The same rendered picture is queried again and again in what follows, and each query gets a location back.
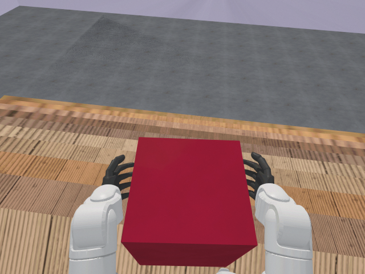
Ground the robot left hand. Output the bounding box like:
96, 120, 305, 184
102, 155, 134, 200

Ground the carton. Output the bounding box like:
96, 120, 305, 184
121, 137, 258, 267

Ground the right robot forearm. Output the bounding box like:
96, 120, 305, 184
255, 183, 313, 274

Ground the robot right hand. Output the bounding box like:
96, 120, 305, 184
243, 152, 274, 200

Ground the left robot forearm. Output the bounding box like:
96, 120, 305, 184
68, 184, 123, 274

